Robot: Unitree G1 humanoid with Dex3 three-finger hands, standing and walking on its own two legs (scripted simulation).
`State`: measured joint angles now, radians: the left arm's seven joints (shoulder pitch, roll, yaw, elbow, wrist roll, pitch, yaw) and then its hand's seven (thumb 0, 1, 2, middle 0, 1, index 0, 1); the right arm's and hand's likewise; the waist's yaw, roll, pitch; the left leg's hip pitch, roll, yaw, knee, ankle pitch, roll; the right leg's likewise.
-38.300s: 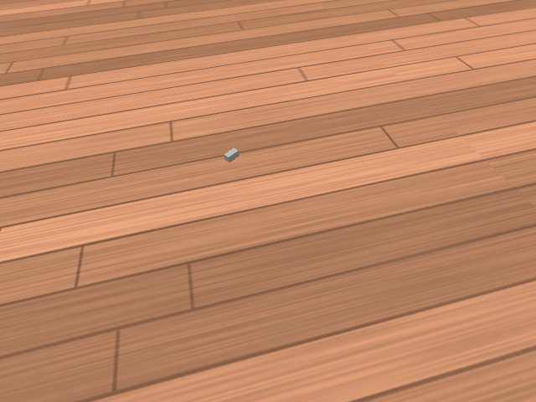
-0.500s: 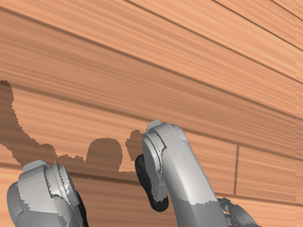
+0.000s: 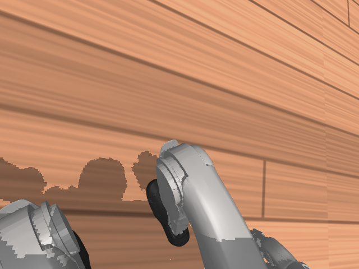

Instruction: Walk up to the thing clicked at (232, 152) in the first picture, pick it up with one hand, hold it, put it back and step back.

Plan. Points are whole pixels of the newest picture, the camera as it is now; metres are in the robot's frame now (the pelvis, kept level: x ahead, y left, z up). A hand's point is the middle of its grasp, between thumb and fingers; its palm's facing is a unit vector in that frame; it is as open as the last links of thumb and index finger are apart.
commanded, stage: rest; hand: left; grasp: from above
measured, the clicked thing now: out of the picture +0.50 +0.33 -0.27
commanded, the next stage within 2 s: open in 0.68 s
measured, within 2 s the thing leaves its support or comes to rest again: rests again in 0.46 s
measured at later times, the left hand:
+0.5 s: hand out of the picture +0.48 +0.32 -0.25, palm faces -0.47 -0.10 -0.88, open 6.7 cm
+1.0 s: hand out of the picture +0.48 +0.32 -0.25, palm faces -0.46 -0.10 -0.88, open 7.7 cm
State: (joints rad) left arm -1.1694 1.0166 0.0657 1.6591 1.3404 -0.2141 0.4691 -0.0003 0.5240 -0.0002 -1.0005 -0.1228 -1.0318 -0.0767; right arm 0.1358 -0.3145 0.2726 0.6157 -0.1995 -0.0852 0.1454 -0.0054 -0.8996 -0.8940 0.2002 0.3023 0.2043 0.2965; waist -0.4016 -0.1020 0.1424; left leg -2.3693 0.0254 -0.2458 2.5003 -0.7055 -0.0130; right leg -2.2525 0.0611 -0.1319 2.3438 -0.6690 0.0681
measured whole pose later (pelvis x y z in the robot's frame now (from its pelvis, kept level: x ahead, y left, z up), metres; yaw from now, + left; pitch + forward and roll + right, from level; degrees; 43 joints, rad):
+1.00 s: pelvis +0.00 +0.00 +0.00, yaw -2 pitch +29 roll -15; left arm -1.18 1.11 0.06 1.71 1.32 -0.22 0.52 0.00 0.40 0.18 -0.82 -0.30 -0.86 -0.26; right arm 0.11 -0.34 0.36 0.59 -0.23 -0.13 0.17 -0.01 -0.90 -0.90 0.20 0.30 0.20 0.30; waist -0.43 -0.15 0.20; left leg -2.36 0.03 -0.28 2.53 -0.71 -0.01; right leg -2.23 0.08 -0.16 2.33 -0.65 0.08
